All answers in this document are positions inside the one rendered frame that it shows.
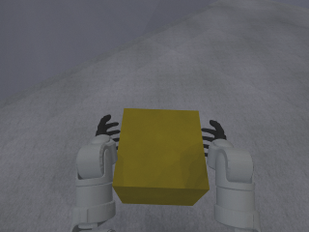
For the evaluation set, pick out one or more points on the carton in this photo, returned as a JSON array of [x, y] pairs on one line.
[[161, 158]]

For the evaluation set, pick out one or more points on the robot right forearm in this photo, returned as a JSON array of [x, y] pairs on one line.
[[234, 179]]

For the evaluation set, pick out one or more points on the robot left forearm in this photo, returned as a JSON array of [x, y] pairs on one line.
[[94, 203]]

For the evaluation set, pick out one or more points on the robot left hand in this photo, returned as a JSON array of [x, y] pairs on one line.
[[103, 127]]

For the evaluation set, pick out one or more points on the robot right hand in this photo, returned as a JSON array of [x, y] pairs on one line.
[[218, 134]]

